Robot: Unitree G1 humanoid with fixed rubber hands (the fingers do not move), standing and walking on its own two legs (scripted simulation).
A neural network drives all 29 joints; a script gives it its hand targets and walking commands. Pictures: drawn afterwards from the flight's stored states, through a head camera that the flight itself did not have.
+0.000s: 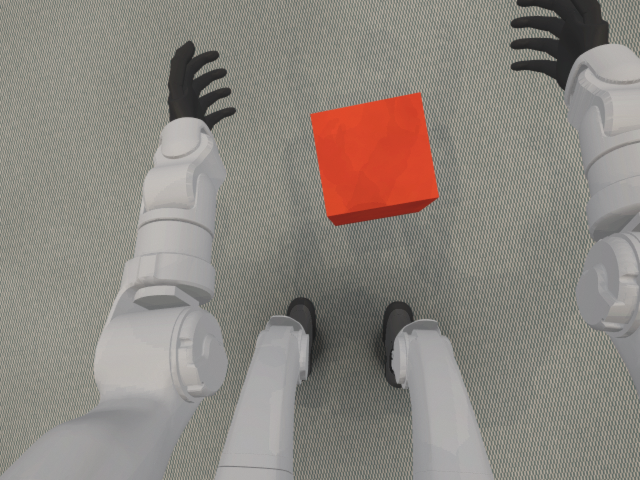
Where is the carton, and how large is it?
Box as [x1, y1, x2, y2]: [310, 92, 438, 225]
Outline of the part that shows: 420,92 310,114 326,213 335,225 415,212 420,210 438,197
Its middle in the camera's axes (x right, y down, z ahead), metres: +0.11 -0.16 +0.85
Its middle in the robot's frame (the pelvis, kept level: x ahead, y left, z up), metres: +0.54 -0.02 -0.53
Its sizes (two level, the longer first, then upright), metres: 0.210 0.200 0.250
